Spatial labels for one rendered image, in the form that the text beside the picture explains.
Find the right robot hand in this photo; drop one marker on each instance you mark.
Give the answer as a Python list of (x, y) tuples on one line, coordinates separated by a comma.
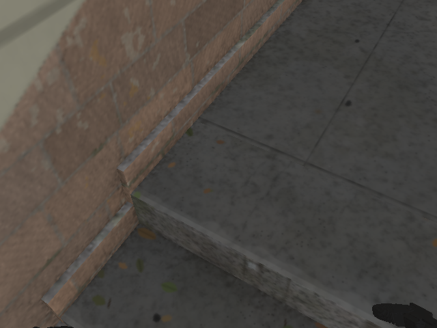
[(408, 316)]

